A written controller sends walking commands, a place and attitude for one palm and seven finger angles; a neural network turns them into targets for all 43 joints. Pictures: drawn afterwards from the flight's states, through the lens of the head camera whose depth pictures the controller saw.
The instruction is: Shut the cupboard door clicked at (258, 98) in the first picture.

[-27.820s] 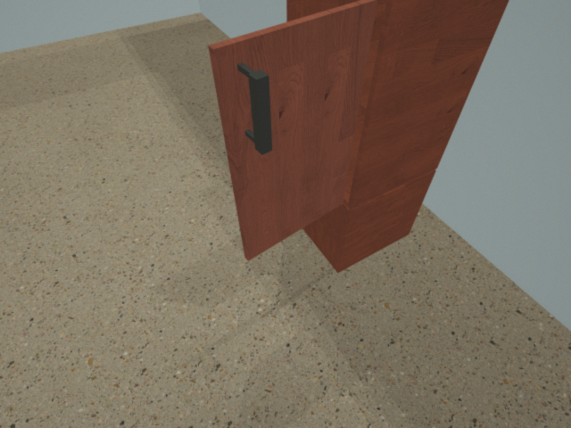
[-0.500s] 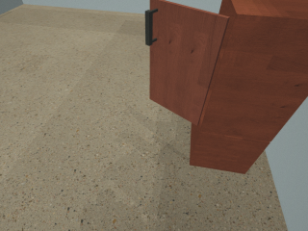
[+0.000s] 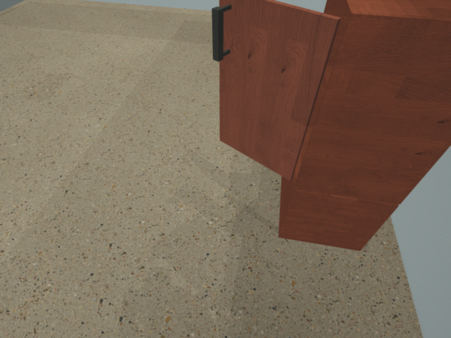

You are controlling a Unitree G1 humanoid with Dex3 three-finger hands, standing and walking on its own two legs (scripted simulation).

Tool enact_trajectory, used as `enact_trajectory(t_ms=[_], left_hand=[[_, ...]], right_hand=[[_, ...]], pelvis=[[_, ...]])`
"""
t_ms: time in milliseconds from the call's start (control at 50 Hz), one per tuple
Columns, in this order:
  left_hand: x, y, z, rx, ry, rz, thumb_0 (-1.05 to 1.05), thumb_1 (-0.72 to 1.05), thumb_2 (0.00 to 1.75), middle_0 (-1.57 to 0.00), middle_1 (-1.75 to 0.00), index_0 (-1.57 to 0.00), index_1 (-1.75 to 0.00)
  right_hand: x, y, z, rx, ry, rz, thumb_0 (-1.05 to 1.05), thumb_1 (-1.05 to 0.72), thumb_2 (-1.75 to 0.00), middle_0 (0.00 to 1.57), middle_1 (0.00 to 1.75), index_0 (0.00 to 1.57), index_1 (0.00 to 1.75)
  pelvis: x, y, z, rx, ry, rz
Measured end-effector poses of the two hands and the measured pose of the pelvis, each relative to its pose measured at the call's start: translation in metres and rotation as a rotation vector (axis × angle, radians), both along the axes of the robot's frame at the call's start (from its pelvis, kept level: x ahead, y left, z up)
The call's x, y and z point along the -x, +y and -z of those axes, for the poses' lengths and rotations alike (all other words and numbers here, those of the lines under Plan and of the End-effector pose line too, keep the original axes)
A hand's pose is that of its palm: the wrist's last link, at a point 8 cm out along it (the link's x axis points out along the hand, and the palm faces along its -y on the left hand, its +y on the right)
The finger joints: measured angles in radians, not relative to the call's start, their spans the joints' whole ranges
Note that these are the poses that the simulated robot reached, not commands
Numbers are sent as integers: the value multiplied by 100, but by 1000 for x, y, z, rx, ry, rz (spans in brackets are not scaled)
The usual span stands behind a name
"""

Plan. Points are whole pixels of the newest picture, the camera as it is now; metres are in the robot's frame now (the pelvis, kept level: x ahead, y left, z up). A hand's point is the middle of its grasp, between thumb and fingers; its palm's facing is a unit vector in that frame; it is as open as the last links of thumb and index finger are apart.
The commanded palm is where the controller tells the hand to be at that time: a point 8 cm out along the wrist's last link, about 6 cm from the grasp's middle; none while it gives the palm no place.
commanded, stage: look to check the result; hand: left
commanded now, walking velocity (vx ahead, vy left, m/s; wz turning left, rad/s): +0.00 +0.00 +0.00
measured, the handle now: (222, 33) +0.92 +0.05 +0.14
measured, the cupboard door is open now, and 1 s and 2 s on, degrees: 60 60 60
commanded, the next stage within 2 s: walk to a spot facing it in 0.30 s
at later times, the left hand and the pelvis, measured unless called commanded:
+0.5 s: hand out of the picture -0.01 +0.15 -0.18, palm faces +0.06 -0.98 -0.17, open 7.4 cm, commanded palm none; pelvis +0.01 -0.01 +0.00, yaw +1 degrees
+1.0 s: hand out of the picture +0.05 +0.23 -0.17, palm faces +0.30 -0.92 -0.24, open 7.4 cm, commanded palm none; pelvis +0.00 +0.01 +0.00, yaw +17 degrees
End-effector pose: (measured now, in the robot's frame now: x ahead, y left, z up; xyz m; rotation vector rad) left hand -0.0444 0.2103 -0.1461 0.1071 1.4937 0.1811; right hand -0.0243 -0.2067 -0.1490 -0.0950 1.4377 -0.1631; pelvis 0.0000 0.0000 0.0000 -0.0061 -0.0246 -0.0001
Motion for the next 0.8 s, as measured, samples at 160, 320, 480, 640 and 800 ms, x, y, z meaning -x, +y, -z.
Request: enact_trajectory(t_ms=[160,320,480,640,800], left_hand=[[-4,-5,0,9,1,2,0,91,90,-20,-30,-20,-29],[-17,-10,2,21,-20,7,0,91,90,-20,-30,-20,-29],[-27,-11,1,15,-34,8,0,90,90,-20,-30,-20,-29],[-31,2,9,-19,-71,-64,0,90,90,-20,-30,-20,-29],[-37,36,31,-35,-126,-159,0,90,90,-20,-30,-20,-29]], right_hand=[[-10,-4,-1,8,-11,-4,0,-91,-90,20,30,20,30],[-16,-9,-3,18,-18,-6,0,-91,-90,20,30,20,30],[-20,-11,-2,16,-15,-9,0,-91,-90,20,30,20,30],[-29,-18,5,20,18,-64,0,-91,-90,20,30,20,30],[-79,-22,3,100,-41,-189,0,-91,-90,20,30,20,30]], pelvis=[[-4,-1,0,-2,2,3],[-8,-3,-1,-3,2,2],[-12,-6,-1,-5,5,-4],[-10,-6,9,11,13,-76],[-10,10,24,16,7,-185]])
